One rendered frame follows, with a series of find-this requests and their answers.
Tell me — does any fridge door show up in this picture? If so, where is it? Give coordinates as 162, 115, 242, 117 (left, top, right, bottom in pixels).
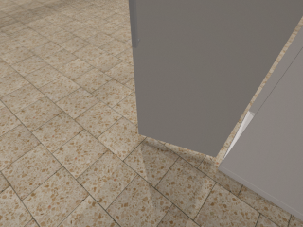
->
132, 0, 303, 158

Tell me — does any handle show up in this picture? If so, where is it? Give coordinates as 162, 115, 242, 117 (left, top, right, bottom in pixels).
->
128, 0, 141, 48

